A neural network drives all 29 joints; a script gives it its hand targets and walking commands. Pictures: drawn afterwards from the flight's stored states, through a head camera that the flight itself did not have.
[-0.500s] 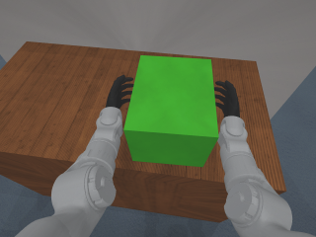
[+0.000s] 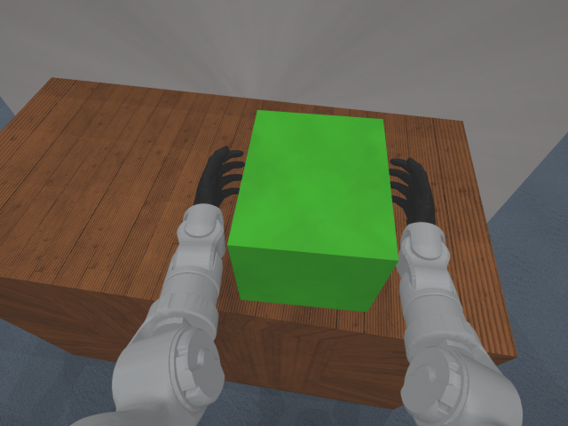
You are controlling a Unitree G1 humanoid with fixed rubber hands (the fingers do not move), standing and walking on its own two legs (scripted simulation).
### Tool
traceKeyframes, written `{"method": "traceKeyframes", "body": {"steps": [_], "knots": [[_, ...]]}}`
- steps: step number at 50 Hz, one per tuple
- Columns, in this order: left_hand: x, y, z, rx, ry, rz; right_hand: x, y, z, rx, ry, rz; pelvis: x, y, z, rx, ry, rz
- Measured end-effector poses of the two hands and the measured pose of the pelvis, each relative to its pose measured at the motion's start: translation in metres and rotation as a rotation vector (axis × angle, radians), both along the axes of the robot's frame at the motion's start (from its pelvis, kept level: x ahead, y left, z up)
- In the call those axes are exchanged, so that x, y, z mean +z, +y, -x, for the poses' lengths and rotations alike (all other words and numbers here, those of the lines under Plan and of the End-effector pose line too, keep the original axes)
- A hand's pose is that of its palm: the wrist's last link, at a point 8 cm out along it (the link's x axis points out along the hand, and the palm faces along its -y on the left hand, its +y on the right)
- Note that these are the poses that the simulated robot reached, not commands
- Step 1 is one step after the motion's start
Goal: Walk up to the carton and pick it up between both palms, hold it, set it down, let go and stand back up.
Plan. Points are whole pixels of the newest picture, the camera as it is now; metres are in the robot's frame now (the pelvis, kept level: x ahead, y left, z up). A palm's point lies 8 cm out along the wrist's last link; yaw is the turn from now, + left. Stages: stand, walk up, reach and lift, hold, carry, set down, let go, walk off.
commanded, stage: reach and lift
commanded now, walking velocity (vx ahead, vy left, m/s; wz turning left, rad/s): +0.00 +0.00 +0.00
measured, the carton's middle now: (311, 209) +0.45 -0.04 +0.00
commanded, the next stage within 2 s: none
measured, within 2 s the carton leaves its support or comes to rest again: leaves its support in 1.00 s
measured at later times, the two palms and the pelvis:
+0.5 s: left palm (210, 201) +0.43 +0.11 +0.06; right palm (417, 216) +0.40 -0.18 +0.06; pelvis +0.00 +0.00 +0.00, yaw +0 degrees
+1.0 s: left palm (205, 212) +0.41 +0.12 +0.06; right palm (420, 227) +0.37 -0.18 +0.06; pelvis -0.01 +0.00 +0.00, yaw +1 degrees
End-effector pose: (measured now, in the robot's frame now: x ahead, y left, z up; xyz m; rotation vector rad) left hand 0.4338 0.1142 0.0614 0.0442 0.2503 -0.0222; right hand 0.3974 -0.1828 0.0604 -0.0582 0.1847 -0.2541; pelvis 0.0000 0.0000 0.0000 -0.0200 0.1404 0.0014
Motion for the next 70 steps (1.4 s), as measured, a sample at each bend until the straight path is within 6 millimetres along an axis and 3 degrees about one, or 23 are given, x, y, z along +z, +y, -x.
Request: {"method": "traceKeyframes", "body": {"steps": [29, 43, 57, 70], "knots": [[0.001, 0.0, 0.001, -0.001, -0.004, -0.008, -0.001, 0.001, 0.002, -0.001, -0.021, 0.001, 0.001, 0.0, 0.0, 0.008, 0.007, 0.001], [0.003, 0.002, 0.012, 0.002, -0.028, -0.008, 0.003, 0.003, 0.012, 0.002, -0.046, 0.021, 0.001, 0.001, 0.005, 0.014, 0.012, 0.009], [0.007, 0.005, 0.039, 0.015, -0.035, -0.012, 0.009, 0.006, 0.035, 0.012, -0.057, 0.015, 0.0, 0.002, 0.029, 0.014, -0.005, 0.006], [0.035, 0.0, 0.052, 0.019, -0.038, -0.006, 0.031, 0.001, 0.049, 0.008, -0.064, -0.001, 0.001, -0.002, 0.049, 0.008, -0.036, -0.007]]}}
